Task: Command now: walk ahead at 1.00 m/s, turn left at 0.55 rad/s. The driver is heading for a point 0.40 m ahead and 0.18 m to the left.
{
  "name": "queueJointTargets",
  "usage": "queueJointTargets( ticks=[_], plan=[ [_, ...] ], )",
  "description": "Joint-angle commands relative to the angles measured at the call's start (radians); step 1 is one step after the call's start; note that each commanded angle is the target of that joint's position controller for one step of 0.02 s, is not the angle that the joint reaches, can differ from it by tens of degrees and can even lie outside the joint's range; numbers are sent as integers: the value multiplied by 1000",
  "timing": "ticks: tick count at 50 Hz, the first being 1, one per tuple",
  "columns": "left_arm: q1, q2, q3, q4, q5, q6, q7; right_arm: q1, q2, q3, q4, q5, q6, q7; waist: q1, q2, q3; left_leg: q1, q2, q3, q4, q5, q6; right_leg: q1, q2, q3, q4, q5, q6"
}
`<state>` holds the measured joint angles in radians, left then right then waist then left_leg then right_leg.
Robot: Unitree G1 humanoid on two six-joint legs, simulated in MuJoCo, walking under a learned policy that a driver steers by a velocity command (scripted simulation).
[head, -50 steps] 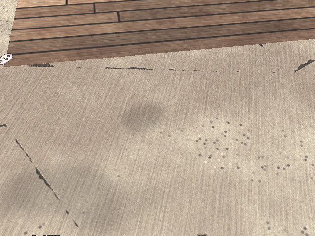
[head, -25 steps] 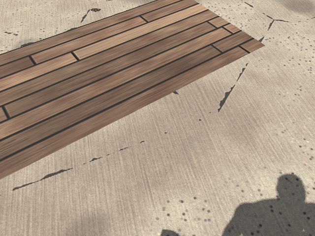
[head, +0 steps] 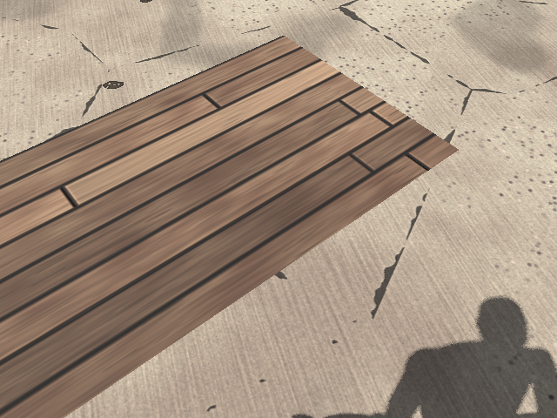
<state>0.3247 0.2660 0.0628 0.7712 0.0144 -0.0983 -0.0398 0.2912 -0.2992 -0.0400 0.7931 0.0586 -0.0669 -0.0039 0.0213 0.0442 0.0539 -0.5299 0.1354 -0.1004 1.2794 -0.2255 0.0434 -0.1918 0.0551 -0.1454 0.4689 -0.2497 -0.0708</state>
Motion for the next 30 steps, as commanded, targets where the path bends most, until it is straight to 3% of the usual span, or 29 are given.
queueJointTargets(
  ticks=[1, 2, 5, 7, 9, 11, 12, 13, 14, 15, 16, 17, 18, 19, 20, 22, 23, 25, 27, 30],
  plan=[
    [-98, 31, 13, -43, -10, -37, 3, 64, -24, -14, -19, -4, 41, 2, -46, -85, 41, -139, 81, -38, 8, 85, -9, -9, -251, 162, -328, 123, -47],
    [-92, 60, 19, -37, 1, -42, 9, 28, -7, -8, -44, -4, 41, 3, -47, -112, 68, -168, 79, -40, -42, 148, -16, -30, -264, 122, -348, 177, -44],
    [-78, 61, 14, -32, 11, -42, 30, -81, -28, -7, -80, -18, 26, 20, -25, -49, 120, -205, 29, 49, -228, 315, -13, -2, -199, -29, -380, 284, -26],
    [-36, 109, 21, -21, 3, -39, 43, -156, -22, 0, -110, -24, 13, 44, 3, -6, 131, -201, 4, 117, -380, 414, 9, 74, -215, -80, -387, 377, -2],
    [-16, 157, 25, -15, 2, -25, 58, -206, -27, 0, -144, -21, 2, 75, 1, -17, 123, -147, -45, 193, -518, 432, 42, 166, -232, -124, -344, 627, 35],
    [-4, 223, 38, -19, 4, 1, 76, -162, -75, -23, -158, -6, 3, 87, -49, -92, 29, -16, -144, 291, -539, 381, 67, 284, -246, -137, -193, 1114, 62],
    [-14, 230, 39, -27, 0, 14, 84, -58, -142, -57, -140, 10, 24, 77, -121, -141, -78, 160, -217, 326, -474, 333, 87, 307, -234, -139, -30, 1457, 68],
    [-61, 282, 53, -54, -31, 22, 85, 110, -148, -65, -103, -7, 43, 73, -209, -196, -99, 310, -217, 283, -470, 211, 120, 224, -289, -112, 167, 1542, 52],
    [-130, 273, 49, -67, -35, 20, 74, 333, -215, -97, -56, -26, 64, 55, -317, -163, -137, 544, -194, 188, -574, 243, 155, 119, -283, -71, 430, 1419, 43],
    [-127, 122, 12, -66, -29, 1, 44, 349, -232, -93, -20, -39, 65, 30, -273, 139, -82, 668, -119, 42, -669, 499, 186, -89, -74, -56, 905, 183, 85],
    [72, -2, -32, -117, -33, -30, 31, 202, -254, -81, -82, -98, 27, 29, -48, 404, -272, 907, 84, -459, -727, 586, 387, -441, 71, 152, 1228, -385, 100],
    [44, 119, -24, -103, -41, -53, 26, 156, -207, -76, -135, -92, 12, 42, -108, 156, -396, 877, 141, -612, -878, 354, 385, -431, 22, 296, 1215, -335, 47],
    [-67, 149, -8, -116, -58, -51, 35, 104, -161, -61, -140, -71, -1, 51, -81, -54, -208, 682, 120, -553, -963, 278, 309, -426, -11, 269, 1110, -270, 18],
    [-71, 136, -9, -124, -61, -46, 43, 25, -165, -62, -145, -59, -17, 56, -11, -134, -98, 496, 142, -509, -980, 377, 304, -418, -52, 262, 1030, -206, 35],
    [-75, 145, -4, -112, -42, -25, 52, -33, -144, -57, -154, -56, -28, 56, 9, -162, -66, 377, 113, -423, -963, 524, 273, -360, -97, 262, 959, -175, 56],
    [-37, 149, 5, -87, -29, 12, 58, -64, -120, -48, -155, -66, -31, 43, 37, -119, -60, 240, 36, -241, -983, 627, 218, -256, -154, 253, 824, -124, 84],
    [-59, 132, 2, -91, -21, 23, 62, -53, -108, -42, -141, -58, -33, 35, 27, -101, -53, 216, 12, -175, -987, 719, 214, -264, -155, 225, 754, -107, 102],
    [-110, 86, -11, -110, -5, 36, 70, -13, -118, -42, -111, -58, -33, 16, 5, -52, -90, 248, -36, -73, -970, 913, 187, -285, -137, 189, 618, -12, 126],
    [-135, 72, -16, -105, -5, 39, 71, -12, -117, -40, -102, -55, -14, -4, -13, -21, -143, 320, -73, -12, -947, 902, 152, -302, -120, 175, 466, 112, 142],
    [-246, 68, -20, -116, -9, 26, 52, 13, -95, -30, -83, -45, 24, -29, -79, 11, -160, 407, -93, 10, -926, 761, 94, -300, -90, 156, 218, 318, 149]
  ],
)
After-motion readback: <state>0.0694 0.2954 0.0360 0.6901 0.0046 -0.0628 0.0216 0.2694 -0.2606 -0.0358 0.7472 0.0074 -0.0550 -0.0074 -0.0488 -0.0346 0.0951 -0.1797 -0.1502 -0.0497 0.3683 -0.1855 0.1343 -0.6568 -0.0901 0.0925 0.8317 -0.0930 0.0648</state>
